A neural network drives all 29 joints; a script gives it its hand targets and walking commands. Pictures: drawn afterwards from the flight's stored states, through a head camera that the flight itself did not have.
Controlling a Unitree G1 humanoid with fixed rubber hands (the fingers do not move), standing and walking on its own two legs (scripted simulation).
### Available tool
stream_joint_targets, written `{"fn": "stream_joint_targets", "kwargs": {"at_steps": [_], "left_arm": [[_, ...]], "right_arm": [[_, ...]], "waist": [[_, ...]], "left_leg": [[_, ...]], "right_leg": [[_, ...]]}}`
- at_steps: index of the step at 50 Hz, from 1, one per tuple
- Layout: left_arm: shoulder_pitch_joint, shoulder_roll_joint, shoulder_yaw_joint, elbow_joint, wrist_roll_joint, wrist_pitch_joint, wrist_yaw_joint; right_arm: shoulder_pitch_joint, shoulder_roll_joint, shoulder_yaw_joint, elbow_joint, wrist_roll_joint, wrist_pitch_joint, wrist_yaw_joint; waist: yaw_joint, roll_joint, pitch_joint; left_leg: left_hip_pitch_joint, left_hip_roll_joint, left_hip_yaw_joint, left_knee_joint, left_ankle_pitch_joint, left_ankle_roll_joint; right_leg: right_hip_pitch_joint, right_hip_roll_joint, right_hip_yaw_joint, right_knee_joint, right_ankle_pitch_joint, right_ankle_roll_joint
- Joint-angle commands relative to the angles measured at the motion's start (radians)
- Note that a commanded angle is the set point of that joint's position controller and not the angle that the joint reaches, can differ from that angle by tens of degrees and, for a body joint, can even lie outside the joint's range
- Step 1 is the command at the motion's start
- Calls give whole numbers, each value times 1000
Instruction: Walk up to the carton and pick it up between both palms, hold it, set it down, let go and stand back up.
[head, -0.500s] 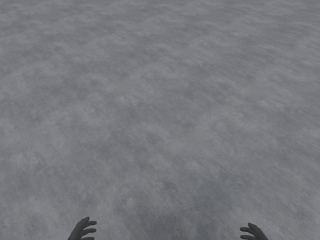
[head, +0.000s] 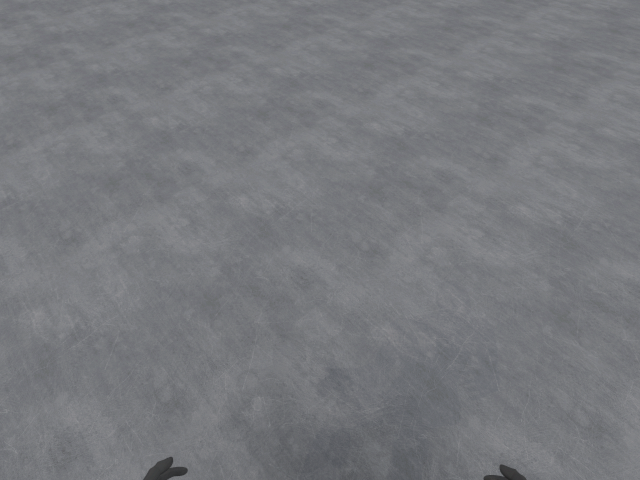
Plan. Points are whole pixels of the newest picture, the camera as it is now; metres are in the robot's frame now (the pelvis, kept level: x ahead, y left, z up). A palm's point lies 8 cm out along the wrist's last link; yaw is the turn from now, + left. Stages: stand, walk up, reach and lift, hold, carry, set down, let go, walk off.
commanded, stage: stand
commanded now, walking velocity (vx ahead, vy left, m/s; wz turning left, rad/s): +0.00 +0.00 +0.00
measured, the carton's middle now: out of the picture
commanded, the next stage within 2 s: none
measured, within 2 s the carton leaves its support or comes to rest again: neither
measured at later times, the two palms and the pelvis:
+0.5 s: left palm out of the picture +0.06 +0.25 -0.11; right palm out of the picture +0.06 -0.24 -0.11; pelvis -0.01 +0.01 +0.00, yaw +0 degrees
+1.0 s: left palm out of the picture +0.05 +0.26 -0.12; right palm out of the picture +0.05 -0.24 -0.12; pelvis +0.00 +0.01 +0.01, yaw -1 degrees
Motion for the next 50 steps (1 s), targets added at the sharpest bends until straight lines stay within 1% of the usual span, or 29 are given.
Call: {"fn": "stream_joint_targets", "kwargs": {"at_steps": [1, 18, 35, 36, 37, 38, 39, 40, 41, 42, 43, 44, 45, 46, 47, 48, 49, 50], "left_arm": [[-3, 141, 45, -106, 0, -30, 8], [26, 145, 37, -64, 0, -31, 11], [52, 151, 29, -17, -1, -31, 16], [57, 149, 36, -5, 1, -29, 18], [60, 149, 36, 0, 0, -28, 19], [65, 143, 36, 7, 0, -28, 19], [65, 146, 38, 16, 0, -29, 20], [61, 147, 36, 17, 3, -31, 19], [61, 143, 37, 23, 0, -33, 19], [58, 147, 39, 26, 0, -34, 20], [61, 147, 38, 25, 1, -34, 20], [65, 147, 40, 35, 1, -34, 20], [64, 144, 40, 37, 1, -32, 20], [65, 141, 37, 42, 1, -32, 21], [63, 142, 36, 44, 0, -33, 22], [65, 133, 36, 47, 0, -32, 22], [67, 139, 38, 55, -1, -33, 23], [68, 144, 39, 59, 0, -33, 24]], "right_arm": [[5, -137, -39, -100, 1, -30, -7], [16, -146, -33, -66, 5, -31, -9], [27, -153, -26, -27, 9, -29, -13], [35, -149, -28, -22, 10, -29, -12], [33, -158, -29, -15, 11, -27, -12], [24, -164, -34, -19, 10, -25, -13], [28, -155, -34, -15, 9, -26, -13], [26, -153, -30, -8, 8, -27, -14], [29, -152, -31, -4, 10, -28, -15], [36, -149, -31, -4, 12, -29, -15], [31, -152, -29, 0, 11, -29, -15], [34, -154, -32, 4, 10, -29, -16], [35, -154, -35, 7, 9, -27, -16], [33, -152, -33, 8, 7, -27, -17], [35, -147, -33, 9, 8, -27, -17], [31, -148, -32, 16, 9, -27, -18], [34, -148, -33, 19, 7, -26, -19], [33, -149, -34, 23, 8, -27, -19]], "waist": [[1, 1, -30], [2, 3, -22], [2, 2, -15], [2, 20, -18], [6, 9, 1], [6, 20, 17], [6, 0, -2], [9, 16, 0], [6, 12, -9], [3, -6, -12], [9, 2, -9], [6, 0, -14], [3, 12, -14], [5, 16, -7], [4, 2, -16], [7, 12, -8], [8, -10, -11], [6, -3, -20]], "left_leg": [[3, 66, -84, -123, 93, 39], [-15, 69, -94, -156, 55, 43], [-14, 71, -94, -176, 60, 44], [-22, 76, -101, -202, 29, 47], [-40, 78, -103, -213, -4, 46], [-46, 82, -108, -222, -24, 49], [-34, 83, -110, -219, -7, 48], [-27, 78, -102, -212, 27, 46], [-24, 78, -95, -211, 36, 46], [-23, 74, -94, -209, 39, 45], [-12, 73, -92, -204, 55, 46], [-3, 75, -95, -208, 50, 46], [-1, 75, -94, -216, 26, 47], [-3, 81, -101, -216, 40, 51], [-1, 80, -97, -214, 64, 49], [-1, 77, -89, -211, 70, 48], [11, 78, -91, -208, 75, 49], [23, 76, -85, -203, 105, 46]], "right_leg": [[-28, -86, 105, -151, 86, -24], [-17, -83, 106, -159, 69, -17], [-9, -85, 109, -167, 88, -12], [-4, -79, 102, -159, 78, -8], [-14, -76, 94, -163, 62, -3], [-18, -75, 100, -166, 57, -3], [-2, -82, 104, -166, 61, -9], [-6, -82, 108, -162, 83, -6], [-2, -81, 105, -164, 94, -5], [8, -83, 105, -170, 96, -6], [3, -84, 105, -166, 118, -4], [-10, -85, 108, -167, 106, -5], [-15, -81, 107, -171, 86, -5], [-7, -84, 108, -169, 98, -7], [-2, -82, 106, -168, 116, -6], [-8, -82, 105, -174, 125, -3], [-4, -83, 107, -173, 125, -2], [-3, -84, 109, -175, 146, -2]]}}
